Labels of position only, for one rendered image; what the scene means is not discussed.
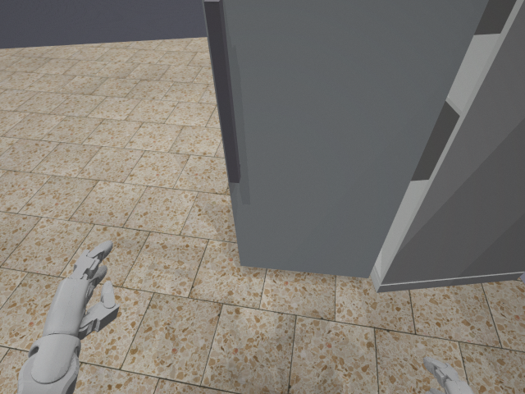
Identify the handle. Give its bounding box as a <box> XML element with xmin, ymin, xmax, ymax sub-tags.
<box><xmin>204</xmin><ymin>0</ymin><xmax>241</xmax><ymax>183</ymax></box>

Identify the left robot hand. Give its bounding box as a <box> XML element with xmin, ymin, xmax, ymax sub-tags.
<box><xmin>42</xmin><ymin>241</ymin><xmax>120</xmax><ymax>340</ymax></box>

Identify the robot left forearm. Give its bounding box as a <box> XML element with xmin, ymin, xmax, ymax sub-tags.
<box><xmin>17</xmin><ymin>334</ymin><xmax>81</xmax><ymax>394</ymax></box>

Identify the fridge door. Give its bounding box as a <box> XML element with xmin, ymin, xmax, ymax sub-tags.
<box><xmin>202</xmin><ymin>0</ymin><xmax>489</xmax><ymax>278</ymax></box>

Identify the right robot hand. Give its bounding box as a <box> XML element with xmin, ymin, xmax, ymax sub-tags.
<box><xmin>423</xmin><ymin>356</ymin><xmax>474</xmax><ymax>394</ymax></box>

